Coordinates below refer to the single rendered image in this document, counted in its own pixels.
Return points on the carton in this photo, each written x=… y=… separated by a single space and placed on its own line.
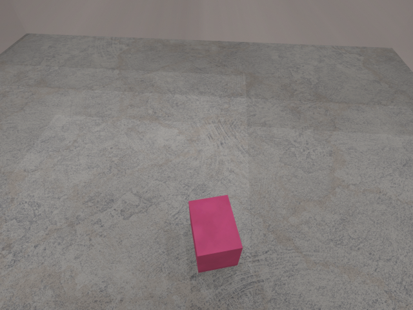
x=216 y=239

